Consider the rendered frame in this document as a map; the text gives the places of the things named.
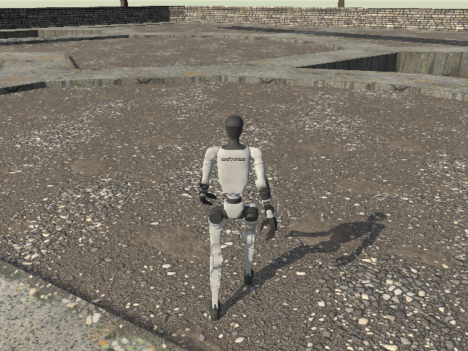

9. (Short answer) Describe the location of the right robot hand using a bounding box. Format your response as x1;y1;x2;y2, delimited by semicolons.
260;217;277;240

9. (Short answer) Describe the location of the left robot forearm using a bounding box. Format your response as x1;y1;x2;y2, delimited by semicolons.
199;174;210;197

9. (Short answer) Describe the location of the left robot hand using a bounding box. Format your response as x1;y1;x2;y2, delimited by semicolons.
200;193;216;205

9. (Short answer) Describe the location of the robot left upper arm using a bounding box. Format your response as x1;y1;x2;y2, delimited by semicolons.
201;146;219;185

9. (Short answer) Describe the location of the robot right upper arm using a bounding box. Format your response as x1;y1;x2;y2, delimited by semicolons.
249;147;267;189

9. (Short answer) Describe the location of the robot right foot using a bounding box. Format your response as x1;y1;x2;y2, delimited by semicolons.
244;268;254;285

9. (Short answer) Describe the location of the left robot shin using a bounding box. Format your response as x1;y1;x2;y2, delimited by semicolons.
210;254;221;309

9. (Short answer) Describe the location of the right robot forearm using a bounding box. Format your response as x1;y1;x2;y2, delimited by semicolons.
260;178;276;219

